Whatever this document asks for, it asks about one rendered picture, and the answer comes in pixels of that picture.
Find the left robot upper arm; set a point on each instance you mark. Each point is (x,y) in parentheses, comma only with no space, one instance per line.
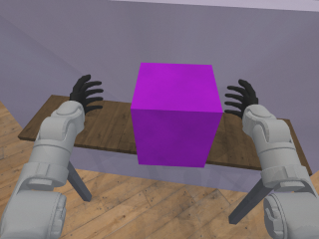
(35,214)

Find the carton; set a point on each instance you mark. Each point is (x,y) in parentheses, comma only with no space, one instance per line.
(175,111)

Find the left robot hand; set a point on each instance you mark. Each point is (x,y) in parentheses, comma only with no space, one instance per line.
(80,92)

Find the right robot forearm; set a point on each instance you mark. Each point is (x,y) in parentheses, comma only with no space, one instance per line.
(280,164)

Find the left robot forearm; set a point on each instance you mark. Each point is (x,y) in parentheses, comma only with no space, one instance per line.
(47,167)

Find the table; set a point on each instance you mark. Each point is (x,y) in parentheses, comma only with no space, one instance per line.
(111,129)

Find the right robot hand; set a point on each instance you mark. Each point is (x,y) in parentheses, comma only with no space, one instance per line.
(248,98)

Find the right robot upper arm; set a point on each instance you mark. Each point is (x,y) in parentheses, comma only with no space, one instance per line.
(291,215)

